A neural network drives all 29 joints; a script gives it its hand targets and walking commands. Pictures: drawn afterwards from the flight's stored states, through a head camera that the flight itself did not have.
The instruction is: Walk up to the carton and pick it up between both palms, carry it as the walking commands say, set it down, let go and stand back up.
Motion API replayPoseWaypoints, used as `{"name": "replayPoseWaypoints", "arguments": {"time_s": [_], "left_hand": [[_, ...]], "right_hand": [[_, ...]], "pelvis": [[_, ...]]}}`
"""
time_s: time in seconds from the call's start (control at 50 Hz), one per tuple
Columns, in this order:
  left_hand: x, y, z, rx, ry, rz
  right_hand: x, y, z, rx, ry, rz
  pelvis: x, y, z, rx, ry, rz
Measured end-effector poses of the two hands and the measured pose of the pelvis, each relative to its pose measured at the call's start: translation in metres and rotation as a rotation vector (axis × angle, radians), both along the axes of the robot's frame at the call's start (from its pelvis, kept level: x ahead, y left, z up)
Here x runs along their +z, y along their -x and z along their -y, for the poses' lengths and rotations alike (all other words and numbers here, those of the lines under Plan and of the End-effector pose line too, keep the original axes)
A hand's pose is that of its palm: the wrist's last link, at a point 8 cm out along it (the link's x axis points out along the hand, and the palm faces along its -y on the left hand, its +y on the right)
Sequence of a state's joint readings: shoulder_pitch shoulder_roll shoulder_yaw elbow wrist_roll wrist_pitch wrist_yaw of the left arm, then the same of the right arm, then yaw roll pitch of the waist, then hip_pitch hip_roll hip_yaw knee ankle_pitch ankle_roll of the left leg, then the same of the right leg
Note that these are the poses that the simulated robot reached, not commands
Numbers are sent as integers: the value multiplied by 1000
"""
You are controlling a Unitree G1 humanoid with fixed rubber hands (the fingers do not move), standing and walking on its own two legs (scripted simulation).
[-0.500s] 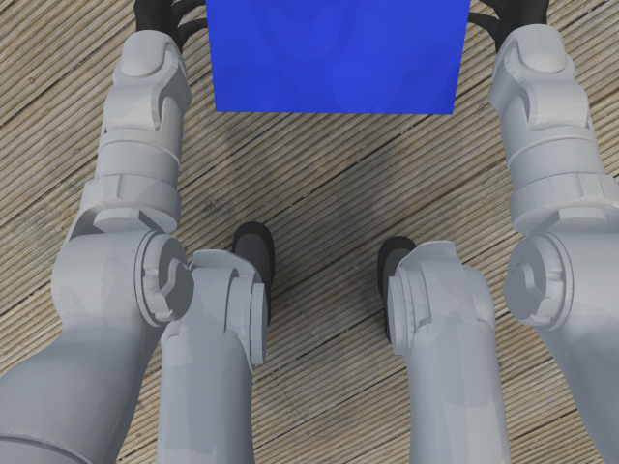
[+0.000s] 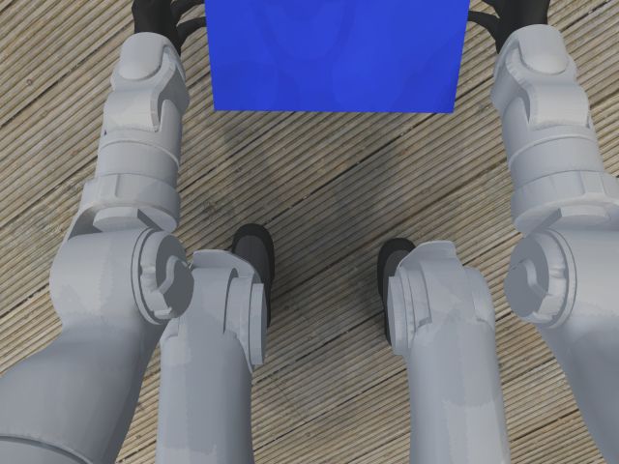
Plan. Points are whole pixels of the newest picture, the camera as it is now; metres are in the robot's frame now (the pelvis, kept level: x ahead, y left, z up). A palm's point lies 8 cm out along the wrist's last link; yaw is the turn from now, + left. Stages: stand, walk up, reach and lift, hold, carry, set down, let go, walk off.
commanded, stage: set down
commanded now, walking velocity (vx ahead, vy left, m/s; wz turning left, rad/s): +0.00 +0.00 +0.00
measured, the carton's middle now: (332, 45) +0.53 -0.02 -0.30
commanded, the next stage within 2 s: none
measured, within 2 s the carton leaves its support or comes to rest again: rests again in 0.74 s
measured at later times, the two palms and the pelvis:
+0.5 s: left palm (161, 30) +0.53 +0.15 -0.19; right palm (517, 24) +0.52 -0.20 -0.19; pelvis +0.00 +0.00 +0.00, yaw +0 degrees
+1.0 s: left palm (165, 53) +0.52 +0.16 -0.21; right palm (511, 43) +0.50 -0.21 -0.21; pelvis +0.00 +0.00 +0.00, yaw -1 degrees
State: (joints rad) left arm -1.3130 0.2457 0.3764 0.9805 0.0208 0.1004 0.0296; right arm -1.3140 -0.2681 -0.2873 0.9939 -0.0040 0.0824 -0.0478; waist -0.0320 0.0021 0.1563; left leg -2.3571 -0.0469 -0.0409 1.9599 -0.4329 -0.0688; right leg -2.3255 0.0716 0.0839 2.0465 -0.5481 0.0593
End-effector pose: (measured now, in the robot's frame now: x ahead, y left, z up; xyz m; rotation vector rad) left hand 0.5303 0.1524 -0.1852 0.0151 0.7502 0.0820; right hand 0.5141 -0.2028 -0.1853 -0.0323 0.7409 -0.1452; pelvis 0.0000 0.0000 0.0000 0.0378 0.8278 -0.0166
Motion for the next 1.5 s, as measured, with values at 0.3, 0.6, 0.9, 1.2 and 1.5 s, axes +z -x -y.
{"name": "replayPoseWaypoints", "arguments": {"time_s": [0.3,0.6,0.9,1.2,1.5], "left_hand": [[-3,-3,0,0,1,5],[-4,-4,-1,-38,-56,33],[-26,15,-1,-37,-76,-58],[-19,10,-28,10,-110,-35],[29,-8,-21,3,-92,102]], "right_hand": [[-3,-3,0,-4,-4,5],[-7,-3,3,11,3,24],[-26,11,2,-17,-6,-48],[-18,8,21,-36,34,-27],[35,-12,20,-31,3,119]], "pelvis": [[-1,-3,0,-1,0,-2],[-1,-4,0,-1,1,-4],[-1,-5,-1,-3,4,-3],[-5,-4,-2,-5,7,13],[2,2,-2,-6,10,105]]}}
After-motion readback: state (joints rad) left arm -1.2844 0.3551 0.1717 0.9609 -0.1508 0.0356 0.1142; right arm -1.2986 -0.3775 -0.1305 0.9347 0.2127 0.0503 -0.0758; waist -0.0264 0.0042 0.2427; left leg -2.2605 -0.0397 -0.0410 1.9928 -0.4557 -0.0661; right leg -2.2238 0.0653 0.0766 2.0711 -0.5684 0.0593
